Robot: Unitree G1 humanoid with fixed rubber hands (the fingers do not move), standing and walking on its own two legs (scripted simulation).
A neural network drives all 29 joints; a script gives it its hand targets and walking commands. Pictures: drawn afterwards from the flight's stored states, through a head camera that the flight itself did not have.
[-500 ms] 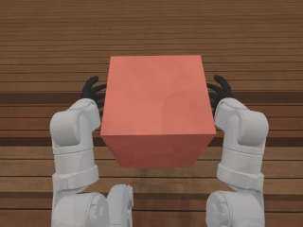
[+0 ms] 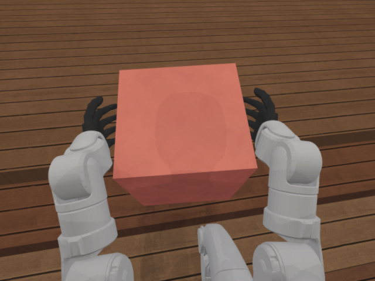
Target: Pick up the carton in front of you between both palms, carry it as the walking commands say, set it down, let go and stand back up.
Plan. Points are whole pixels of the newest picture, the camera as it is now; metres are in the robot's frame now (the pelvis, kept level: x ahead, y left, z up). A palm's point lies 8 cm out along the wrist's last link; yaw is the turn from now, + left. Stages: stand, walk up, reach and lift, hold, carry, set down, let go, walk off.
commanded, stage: carry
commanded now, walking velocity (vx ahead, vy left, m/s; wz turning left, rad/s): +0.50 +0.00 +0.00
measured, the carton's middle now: (182, 144) +0.38 -0.03 +0.08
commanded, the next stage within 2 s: none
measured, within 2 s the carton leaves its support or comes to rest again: neither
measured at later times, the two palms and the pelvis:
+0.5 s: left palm (111, 5) +0.61 +0.10 +0.27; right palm (246, 3) +0.64 -0.20 +0.26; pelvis +0.28 -0.08 +0.10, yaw +3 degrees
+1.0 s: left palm out of the picture +0.93 +0.09 +0.32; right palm out of the picture +0.92 -0.21 +0.34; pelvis +0.58 -0.03 +0.20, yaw +1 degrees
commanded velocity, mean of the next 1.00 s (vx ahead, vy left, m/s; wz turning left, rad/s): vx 0.50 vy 0.00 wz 0.00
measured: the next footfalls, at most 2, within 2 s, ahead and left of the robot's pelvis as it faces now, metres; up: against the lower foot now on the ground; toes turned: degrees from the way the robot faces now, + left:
right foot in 0.16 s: +0.34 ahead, -0.15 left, +0.11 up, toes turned -6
left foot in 0.72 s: +0.61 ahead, +0.07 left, +0.21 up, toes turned +8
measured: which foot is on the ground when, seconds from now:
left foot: down 0.00-0.20, up 0.22-0.70, down 0.72-1.00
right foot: up 0.00-0.14, down 0.16-0.78, up 0.80-1.00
